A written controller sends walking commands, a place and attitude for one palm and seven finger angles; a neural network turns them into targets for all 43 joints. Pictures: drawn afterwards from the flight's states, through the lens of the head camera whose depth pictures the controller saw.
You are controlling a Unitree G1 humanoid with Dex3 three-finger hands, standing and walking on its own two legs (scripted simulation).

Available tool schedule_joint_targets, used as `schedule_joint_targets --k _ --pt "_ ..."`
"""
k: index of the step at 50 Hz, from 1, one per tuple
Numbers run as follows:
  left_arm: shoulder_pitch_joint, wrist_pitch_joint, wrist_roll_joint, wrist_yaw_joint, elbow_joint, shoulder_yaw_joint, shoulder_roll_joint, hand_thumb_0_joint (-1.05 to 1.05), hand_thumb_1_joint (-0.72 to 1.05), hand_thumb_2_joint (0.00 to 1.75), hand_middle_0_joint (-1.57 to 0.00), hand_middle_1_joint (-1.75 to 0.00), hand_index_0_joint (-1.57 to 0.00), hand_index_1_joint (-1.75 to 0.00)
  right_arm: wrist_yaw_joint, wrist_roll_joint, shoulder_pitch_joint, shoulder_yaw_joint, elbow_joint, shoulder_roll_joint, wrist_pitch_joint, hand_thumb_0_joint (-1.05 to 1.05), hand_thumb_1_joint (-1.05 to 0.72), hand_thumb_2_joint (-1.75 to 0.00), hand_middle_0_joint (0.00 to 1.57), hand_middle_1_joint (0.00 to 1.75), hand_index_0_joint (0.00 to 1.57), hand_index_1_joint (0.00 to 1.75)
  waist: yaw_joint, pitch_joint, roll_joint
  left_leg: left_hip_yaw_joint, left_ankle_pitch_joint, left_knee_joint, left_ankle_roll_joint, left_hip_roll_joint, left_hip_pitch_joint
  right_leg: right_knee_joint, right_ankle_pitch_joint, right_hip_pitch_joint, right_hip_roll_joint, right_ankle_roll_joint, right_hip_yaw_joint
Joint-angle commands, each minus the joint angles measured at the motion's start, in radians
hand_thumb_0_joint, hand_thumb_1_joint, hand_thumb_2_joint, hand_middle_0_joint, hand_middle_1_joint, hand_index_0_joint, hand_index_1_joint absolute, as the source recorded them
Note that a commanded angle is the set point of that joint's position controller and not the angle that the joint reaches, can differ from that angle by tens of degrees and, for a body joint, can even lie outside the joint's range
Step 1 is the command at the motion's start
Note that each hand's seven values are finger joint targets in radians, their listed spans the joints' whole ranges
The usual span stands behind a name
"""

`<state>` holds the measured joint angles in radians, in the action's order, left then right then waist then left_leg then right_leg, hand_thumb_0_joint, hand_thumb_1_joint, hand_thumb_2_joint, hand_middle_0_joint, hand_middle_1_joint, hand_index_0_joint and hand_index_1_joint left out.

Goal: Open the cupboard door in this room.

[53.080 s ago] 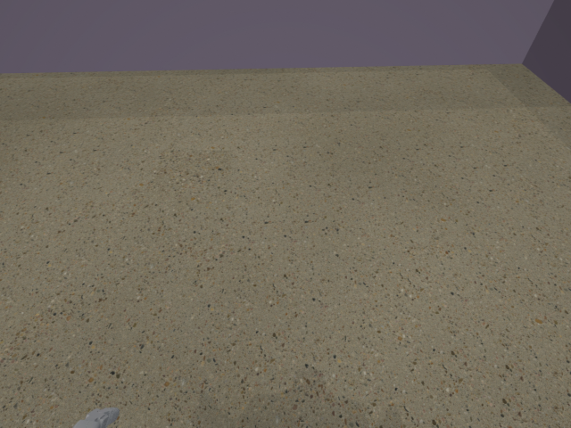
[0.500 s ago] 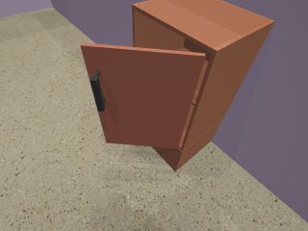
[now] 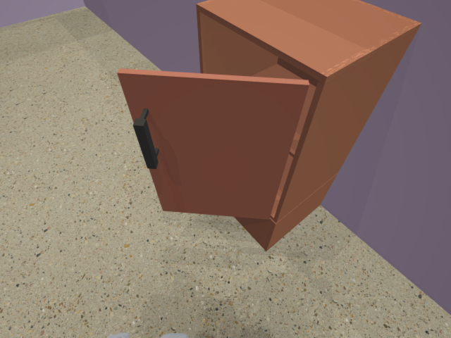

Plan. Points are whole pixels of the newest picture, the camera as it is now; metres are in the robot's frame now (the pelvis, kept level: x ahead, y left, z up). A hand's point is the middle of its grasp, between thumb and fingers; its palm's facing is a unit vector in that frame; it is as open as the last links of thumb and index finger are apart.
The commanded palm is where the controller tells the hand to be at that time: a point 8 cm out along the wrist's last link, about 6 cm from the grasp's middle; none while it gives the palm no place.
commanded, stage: come to a stop and stand still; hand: left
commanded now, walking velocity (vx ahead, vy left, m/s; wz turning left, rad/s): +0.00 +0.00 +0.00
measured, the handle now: (149, 139) +0.56 +0.23 -0.03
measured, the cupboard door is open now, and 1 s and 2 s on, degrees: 46 46 46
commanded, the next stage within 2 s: look again from close up in 0.50 s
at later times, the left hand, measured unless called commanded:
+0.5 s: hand out of the picture -0.03 +0.26 -0.16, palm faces +0.03 -0.96 -0.28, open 7.4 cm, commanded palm none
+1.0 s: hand out of the picture +0.06 +0.21 -0.16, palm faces -0.01 -0.97 -0.23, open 7.3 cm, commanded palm none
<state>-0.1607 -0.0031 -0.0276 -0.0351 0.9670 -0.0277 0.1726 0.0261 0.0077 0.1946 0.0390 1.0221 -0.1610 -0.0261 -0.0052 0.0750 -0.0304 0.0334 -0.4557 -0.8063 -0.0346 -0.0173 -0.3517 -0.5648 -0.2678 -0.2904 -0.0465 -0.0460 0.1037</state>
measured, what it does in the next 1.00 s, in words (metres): steps on the spot: left foot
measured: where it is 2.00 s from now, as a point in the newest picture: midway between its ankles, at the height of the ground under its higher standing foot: outside the picture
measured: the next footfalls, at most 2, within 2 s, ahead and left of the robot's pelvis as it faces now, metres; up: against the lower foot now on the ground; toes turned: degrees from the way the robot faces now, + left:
left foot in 0.08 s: +0.04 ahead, +0.13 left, +0.00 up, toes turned +4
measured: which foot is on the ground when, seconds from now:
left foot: up 0.00-0.06, down 0.08-1.00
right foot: down 0.00-1.00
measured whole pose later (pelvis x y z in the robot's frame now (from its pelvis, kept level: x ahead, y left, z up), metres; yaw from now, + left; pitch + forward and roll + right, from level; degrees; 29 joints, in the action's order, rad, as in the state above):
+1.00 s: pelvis +0.03 +0.03 +0.01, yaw +0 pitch +0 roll +1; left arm -0.23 -0.01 -0.01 -0.02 1.07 0.02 0.17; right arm 0.02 0.01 0.26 -0.02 1.08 -0.18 0.02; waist 0.01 0.03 0.02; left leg 0.08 -0.26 -0.43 0.02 0.02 -0.17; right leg -0.49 -0.27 -0.23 0.00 -0.01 -0.03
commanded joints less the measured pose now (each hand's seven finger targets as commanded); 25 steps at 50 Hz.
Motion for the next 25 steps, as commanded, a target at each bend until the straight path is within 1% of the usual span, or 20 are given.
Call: schedule_joint_targets --k 1,2,3,4,5,6,7,8,9,10,11,12,15,16,17,18,19,20,22,25 --pt "-0.070 0.007 -0.001 -0.007 -0.044 -0.049 0.174 0.00 0.90 0.90 -0.20 -0.30 -0.20 -0.30 -0.005 0.003 0.155 0.007 -0.017 -0.018 0.015 0.00 -0.90 -0.90 0.20 0.30 0.20 0.30 0.022 -0.123 -0.116 0.050 0.177 0.242 0.000 0.014 0.147 0.106 0.396 0.029 -0.184 -0.099 -0.166" --pt "-0.060 0.013 0.005 -0.005 -0.047 -0.047 0.162 0.00 0.90 0.90 -0.20 -0.30 -0.20 -0.30 -0.006 0.003 0.181 0.008 -0.010 -0.035 0.022 0.00 -0.90 -0.90 0.20 0.30 0.20 0.30 0.035 -0.122 -0.091 0.044 0.266 0.341 0.008 0.002 0.220 0.066 0.302 -0.013 -0.156 -0.061 -0.147" --pt "-0.114 -0.004 0.017 -0.042 -0.028 -0.026 0.152 0.00 0.90 0.90 -0.20 -0.30 -0.20 -0.30 -0.004 -0.005 0.096 0.027 -0.084 -0.149 0.026 0.00 -0.90 -0.90 0.20 0.30 0.20 0.30 0.031 -0.215 0.217 0.049 0.293 0.269 0.006 -0.067 0.185 0.024 0.434 0.097 -0.159 -0.038 -0.199" --pt "-0.095 0.002 0.015 -0.036 -0.073 -0.019 0.176 0.00 0.90 0.90 -0.20 -0.30 -0.20 -0.30 -0.008 0.005 0.080 0.019 -0.132 -0.098 0.027 0.00 -0.90 -0.90 0.20 0.30 0.20 0.30 0.027 -0.209 0.264 -0.018 0.260 0.317 0.031 -0.074 0.128 -0.020 0.220 0.085 -0.129 -0.035 -0.157" --pt "-0.104 0.006 0.015 -0.025 -0.073 -0.021 0.149 0.00 0.90 0.90 -0.20 -0.30 -0.20 -0.30 -0.007 0.014 0.049 0.012 -0.149 -0.123 0.026 0.00 -0.90 -0.90 0.20 0.30 0.20 0.30 0.004 -0.152 0.318 -0.066 0.284 0.344 0.064 -0.119 0.091 -0.008 0.053 0.029 -0.085 -0.022 -0.122" --pt "-0.094 0.013 0.005 -0.022 -0.069 -0.015 0.126 0.00 0.90 0.90 -0.20 -0.30 -0.20 -0.30 -0.009 0.020 0.051 0.004 -0.165 -0.128 0.026 0.00 -0.90 -0.90 0.20 0.30 0.20 0.30 0.002 -0.093 0.285 -0.111 0.249 0.392 0.089 -0.163 0.016 -0.003 -0.073 0.023 -0.035 -0.009 -0.071" --pt "-0.086 0.025 0.000 -0.013 -0.065 -0.007 0.127 0.00 0.90 0.90 -0.20 -0.30 -0.20 -0.30 -0.011 0.018 0.029 0.006 -0.178 -0.147 0.026 0.00 -0.90 -0.90 0.20 0.30 0.20 0.30 0.001 -0.014 0.336 -0.171 0.178 0.473 0.099 -0.159 -0.038 -0.028 -0.118 0.010 -0.004 0.008 -0.047" --pt "-0.100 0.031 -0.004 -0.005 -0.057 -0.005 0.124 0.00 0.90 0.90 -0.20 -0.30 -0.20 -0.30 -0.009 0.015 0.011 0.006 -0.188 -0.158 0.024 0.00 -0.90 -0.90 0.20 0.30 0.20 0.30 -0.009 0.057 0.289 -0.190 0.055 0.526 0.111 -0.169 -0.099 -0.036 -0.125 0.004 0.007 0.015 -0.040" --pt "-0.122 0.032 -0.006 0.001 -0.048 -0.002 0.114 0.00 0.90 0.90 -0.20 -0.30 -0.20 -0.30 -0.009 0.013 0.005 0.007 -0.201 -0.164 0.024 0.00 -0.90 -0.90 0.20 0.30 0.20 0.30 -0.014 0.100 0.202 -0.198 -0.069 0.556 0.116 -0.166 -0.152 -0.031 -0.104 0.008 0.009 0.014 -0.045" --pt "-0.139 0.032 -0.007 0.005 -0.042 0.003 0.107 0.00 0.90 0.90 -0.20 -0.30 -0.20 -0.30 -0.011 0.013 0.009 0.006 -0.207 -0.173 0.023 0.00 -0.90 -0.90 0.20 0.30 0.20 0.30 -0.018 0.120 0.128 -0.193 -0.144 0.572 0.113 -0.156 -0.173 -0.015 -0.083 0.013 0.006 0.014 -0.051" --pt "-0.149 0.025 -0.008 0.009 -0.036 0.006 0.105 0.00 0.90 0.90 -0.20 -0.30 -0.20 -0.30 -0.011 0.016 0.015 0.004 -0.203 -0.165 0.027 0.00 -0.90 -0.90 0.20 0.30 0.20 0.30 -0.020 0.100 0.097 -0.179 -0.090 0.558 0.111 -0.136 -0.127 0.012 -0.049 0.010 0.002 0.011 -0.064" --pt "-0.158 0.021 -0.005 0.010 -0.034 0.007 0.103 0.00 0.90 0.90 -0.20 -0.30 -0.20 -0.30 -0.012 0.014 0.029 0.002 -0.201 -0.164 0.028 0.00 -0.90 -0.90 0.20 0.30 0.20 0.30 -0.015 0.073 0.059 -0.169 -0.097 0.554 0.107 -0.131 -0.098 0.033 -0.055 0.012 -0.001 0.011 -0.079" --pt "-0.170 0.015 -0.001 0.011 -0.032 0.009 0.109 0.00 0.90 0.90 -0.20 -0.30 -0.20 -0.30 -0.013 0.014 0.053 0.003 -0.191 -0.175 0.032 0.00 -0.90 -0.90 0.20 0.30 0.20 0.30 -0.005 0.021 0.056 -0.181 -0.133 0.574 0.105 -0.124 -0.041 0.052 -0.081 -0.002 -0.001 0.014 -0.105" --pt "-0.171 0.012 -0.003 0.011 -0.032 0.008 0.111 0.00 0.90 0.90 -0.20 -0.30 -0.20 -0.30 -0.013 0.015 0.057 0.005 -0.188 -0.168 0.035 0.00 -0.90 -0.90 0.20 0.30 0.20 0.30 -0.006 0.002 0.065 -0.181 -0.105 0.573 0.108 -0.120 -0.017 0.054 -0.066 0.001 -0.002 0.013 -0.107" --pt "-0.175 0.010 -0.002 0.011 -0.029 0.009 0.111 0.00 0.90 0.90 -0.20 -0.30 -0.20 -0.30 -0.013 0.014 0.058 0.004 -0.183 -0.170 0.035 0.00 -0.90 -0.90 0.20 0.30 0.20 0.30 -0.005 -0.014 0.032 -0.179 -0.097 0.562 0.108 -0.119 -0.001 0.063 -0.069 0.000 -0.004 0.013 -0.121" --pt "-0.176 0.007 -0.001 0.011 -0.026 0.010 0.109 0.00 0.90 0.90 -0.20 -0.30 -0.20 -0.30 -0.013 0.015 0.063 0.002 -0.177 -0.174 0.037 0.00 -0.90 -0.90 0.20 0.30 0.20 0.30 -0.001 -0.021 0.020 -0.176 -0.085 0.560 0.107 -0.115 0.015 0.073 -0.071 -0.008 -0.005 0.012 -0.136" --pt "-0.178 0.004 0.000 0.011 -0.021 0.012 0.108 0.00 0.90 0.90 -0.20 -0.30 -0.20 -0.30 -0.013 0.014 0.066 0.001 -0.170 -0.173 0.038 0.00 -0.90 -0.90 0.20 0.30 0.20 0.30 0.000 -0.025 0.010 -0.171 -0.072 0.556 0.105 -0.112 0.030 0.088 -0.074 -0.014 -0.009 0.010 -0.149" --pt "-0.176 0.002 0.001 0.011 -0.019 0.014 0.111 0.00 0.90 0.90 -0.20 -0.30 -0.20 -0.30 -0.014 0.014 0.073 0.000 -0.162 -0.174 0.040 0.00 -0.90 -0.90 0.20 0.30 0.20 0.30 0.004 -0.026 0.021 -0.173 -0.069 0.559 0.103 -0.107 0.037 0.095 -0.080 -0.018 -0.009 0.009 -0.162" --pt "-0.179 -0.001 0.002 0.011 -0.009 0.015 0.116 0.00 0.90 0.90 -0.20 -0.30 -0.20 -0.30 -0.014 0.014 0.073 -0.004 -0.148 -0.170 0.043 0.00 -0.90 -0.90 0.20 0.30 0.20 0.30 0.003 -0.027 0.047 -0.174 -0.052 0.565 0.102 -0.103 0.050 0.098 -0.067 -0.023 -0.010 0.007 -0.173" --pt "-0.184 -0.005 0.003 0.011 0.013 0.021 0.114 0.00 0.90 0.90 -0.20 -0.30 -0.20 -0.30 -0.013 0.011 0.079 -0.009 -0.122 -0.169 0.046 0.00 -0.90 -0.90 0.20 0.30 0.20 0.30 0.004 -0.010 0.025 -0.168 -0.030 0.565 0.100 -0.100 0.054 0.113 -0.052 -0.024 -0.014 0.008 -0.191"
